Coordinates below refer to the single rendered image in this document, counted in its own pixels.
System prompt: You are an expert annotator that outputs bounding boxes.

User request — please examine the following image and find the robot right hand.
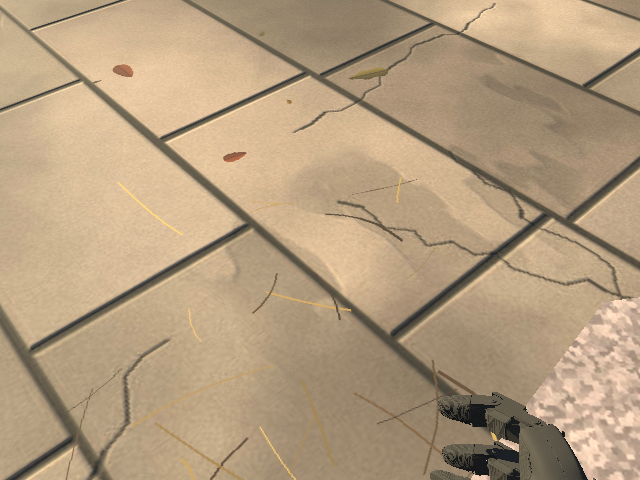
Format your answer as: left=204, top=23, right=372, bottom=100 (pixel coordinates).
left=430, top=392, right=596, bottom=480

